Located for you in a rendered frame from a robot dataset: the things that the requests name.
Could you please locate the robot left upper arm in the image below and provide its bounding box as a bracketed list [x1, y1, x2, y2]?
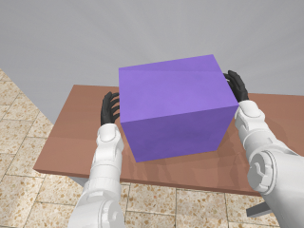
[67, 199, 126, 228]

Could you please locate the right robot hand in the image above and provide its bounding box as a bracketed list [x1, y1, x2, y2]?
[223, 69, 249, 103]

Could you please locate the right robot forearm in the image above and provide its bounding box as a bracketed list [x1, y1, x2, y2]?
[234, 100, 301, 164]

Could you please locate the robot right upper arm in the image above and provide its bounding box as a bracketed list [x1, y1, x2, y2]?
[247, 150, 304, 228]

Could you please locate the carton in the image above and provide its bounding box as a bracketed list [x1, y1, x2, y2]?
[119, 54, 239, 162]

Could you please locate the table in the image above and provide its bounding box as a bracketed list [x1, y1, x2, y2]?
[32, 85, 304, 218]

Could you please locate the left robot forearm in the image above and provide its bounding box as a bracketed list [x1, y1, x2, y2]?
[67, 123, 124, 227]

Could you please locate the left robot hand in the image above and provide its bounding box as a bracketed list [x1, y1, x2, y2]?
[101, 91, 121, 126]

